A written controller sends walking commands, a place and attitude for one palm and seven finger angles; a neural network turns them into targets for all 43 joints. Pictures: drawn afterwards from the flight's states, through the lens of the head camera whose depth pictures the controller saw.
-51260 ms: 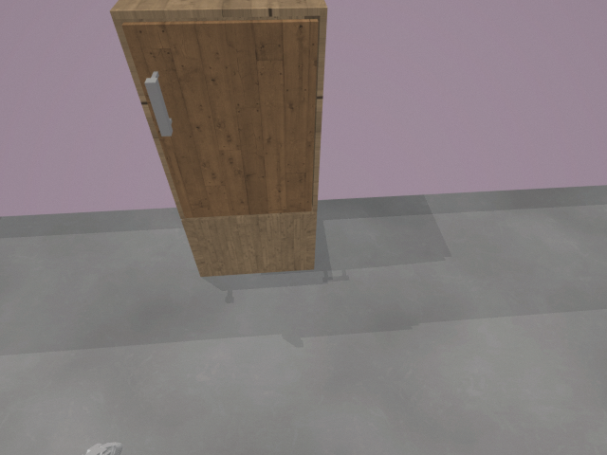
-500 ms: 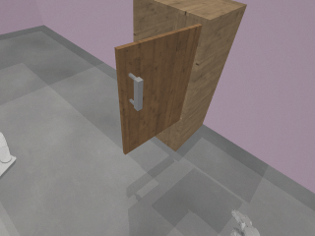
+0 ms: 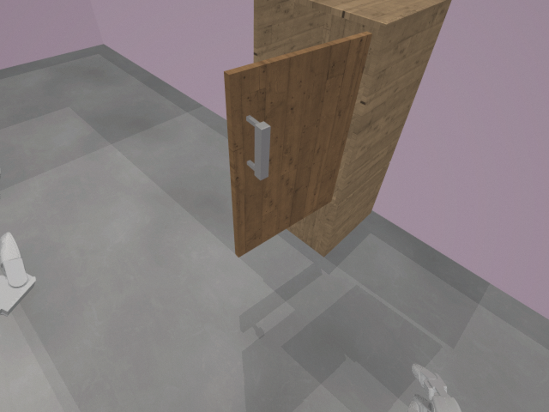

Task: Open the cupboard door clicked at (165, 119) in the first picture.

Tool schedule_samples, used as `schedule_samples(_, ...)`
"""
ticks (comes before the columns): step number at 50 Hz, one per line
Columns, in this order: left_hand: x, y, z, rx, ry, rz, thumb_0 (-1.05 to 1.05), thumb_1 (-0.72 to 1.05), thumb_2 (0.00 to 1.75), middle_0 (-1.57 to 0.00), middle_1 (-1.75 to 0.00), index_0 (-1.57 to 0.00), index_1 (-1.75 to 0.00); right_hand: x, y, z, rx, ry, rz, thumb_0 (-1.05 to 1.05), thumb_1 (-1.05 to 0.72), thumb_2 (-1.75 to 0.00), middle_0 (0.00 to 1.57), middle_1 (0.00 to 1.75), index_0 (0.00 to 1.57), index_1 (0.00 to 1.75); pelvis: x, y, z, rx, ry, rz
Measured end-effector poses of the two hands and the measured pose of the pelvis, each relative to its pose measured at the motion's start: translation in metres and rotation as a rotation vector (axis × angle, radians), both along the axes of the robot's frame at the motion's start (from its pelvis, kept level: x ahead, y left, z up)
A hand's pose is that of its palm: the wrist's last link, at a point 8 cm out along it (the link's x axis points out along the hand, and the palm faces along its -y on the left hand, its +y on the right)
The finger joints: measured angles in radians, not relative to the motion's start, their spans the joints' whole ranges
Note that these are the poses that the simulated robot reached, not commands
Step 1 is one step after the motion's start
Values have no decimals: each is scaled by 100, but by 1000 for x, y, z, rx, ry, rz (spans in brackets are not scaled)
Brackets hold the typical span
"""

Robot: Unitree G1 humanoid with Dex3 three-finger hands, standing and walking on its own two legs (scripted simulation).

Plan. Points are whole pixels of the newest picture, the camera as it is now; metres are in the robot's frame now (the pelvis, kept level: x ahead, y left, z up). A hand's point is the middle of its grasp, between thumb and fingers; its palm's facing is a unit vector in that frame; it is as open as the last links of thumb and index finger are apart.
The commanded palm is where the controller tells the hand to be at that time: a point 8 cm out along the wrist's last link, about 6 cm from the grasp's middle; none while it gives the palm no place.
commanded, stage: stop stepping back and stand still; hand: left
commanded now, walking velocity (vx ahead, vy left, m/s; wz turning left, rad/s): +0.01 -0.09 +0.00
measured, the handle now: (256, 147) +0.65 +0.07 +0.03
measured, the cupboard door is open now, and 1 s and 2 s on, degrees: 83 83 83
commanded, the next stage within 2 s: let the arm hang, fingers relaxed in 0.06 s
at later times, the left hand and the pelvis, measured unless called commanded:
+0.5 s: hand out of the picture +0.05 +0.18 -0.17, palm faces +0.14 -0.97 -0.17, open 6.8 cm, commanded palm none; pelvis +0.01 +0.00 +0.00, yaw +4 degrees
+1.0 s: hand out of the picture -0.01 +0.17 -0.16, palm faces +0.08 -0.98 -0.18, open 7.4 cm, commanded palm none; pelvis +0.00 +0.02 +0.01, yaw +2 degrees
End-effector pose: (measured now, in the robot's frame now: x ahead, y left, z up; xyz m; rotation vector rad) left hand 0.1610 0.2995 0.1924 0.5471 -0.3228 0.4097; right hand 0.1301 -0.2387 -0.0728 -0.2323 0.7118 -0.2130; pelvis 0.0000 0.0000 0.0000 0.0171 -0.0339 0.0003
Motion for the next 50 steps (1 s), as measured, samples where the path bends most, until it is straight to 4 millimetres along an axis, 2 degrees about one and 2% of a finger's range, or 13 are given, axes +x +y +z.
schedule_samples(6,3,-9,4,50,57,15,2,89,90,-21,-30,-21,-30,21,23,-12,103,-6,78,1,-90,-90,21,30,20,30,5,-8,-2,-19,2,3)
schedule_samples(9,7,-12,-9,35,128,14,1,89,90,-21,-30,-21,-30,27,22,-20,128,27,98,1,-90,-90,21,31,20,30,9,-8,-1,-25,26,6)
schedule_samples(11,19,-6,-53,-37,308,27,1,89,90,-20,-30,-21,-30,29,17,-33,140,97,115,1,-90,-90,21,31,20,30,10,-5,-1,-16,42,28)
schedule_samples(13,22,-2,-117,-174,544,69,0,89,90,-20,-30,-20,-30,26,13,-45,140,175,114,1,-90,-90,21,30,20,30,9,-2,-2,-8,42,49)
schedule_samples(15,12,-9,-185,-314,786,106,0,90,90,-20,-30,-20,-30,18,10,-53,126,241,105,1,-90,-90,21,30,20,30,8,1,-5,-7,34,65)
schedule_samples(18,-27,-36,-274,-494,1115,115,1,90,90,-20,-29,-20,-30,-2,6,-59,84,329,85,1,-90,-90,21,30,20,30,7,5,-9,-16,16,71)
schedule_samples(21,-82,-76,-324,-646,1393,105,1,91,90,-20,-29,-19,-30,-30,4,-55,49,440,65,1,-90,-90,20,30,20,30,9,5,-4,-16,8,64)
schedule_samples(23,-104,-74,-330,-722,1409,198,-3,99,90,-21,-30,-20,-30,-50,5,-53,33,522,58,1,-90,-90,20,30,20,30,10,4,1,-23,13,72)
schedule_samples(27,-142,-61,-330,-712,1518,256,-4,102,90,-21,-30,-21,-30,-81,10,-54,40,642,37,1,-90,-90,20,30,20,30,11,5,7,-28,18,72)
schedule_samples(31,-174,-51,-324,-687,1618,310,-2,98,90,-21,-30,-20,-30,-101,20,-60,82,690,7,1,-90,-90,20,30,20,30,12,9,11,-26,11,64)
schedule_samples(34,-189,-48,-319,-675,1659,338,-1,95,90,-20,-30,-20,-30,-112,30,-65,116,709,-1,1,-90,-90,20,30,20,30,12,12,12,-23,4,58)
schedule_samples(40,-196,-52,-316,-674,1672,342,0,92,90,-20,-29,-20,-30,-128,49,-72,170,731,-2,1,-90,-90,20,30,20,30,9,17,13,-18,-5,49)
schedule_samples(50,-180,-76,-324,-707,1636,261,1,91,90,-20,-29,-20,-30,-146,63,-73,201,741,-27,0,-90,-90,20,30,20,30,5,19,12,-13,-8,39)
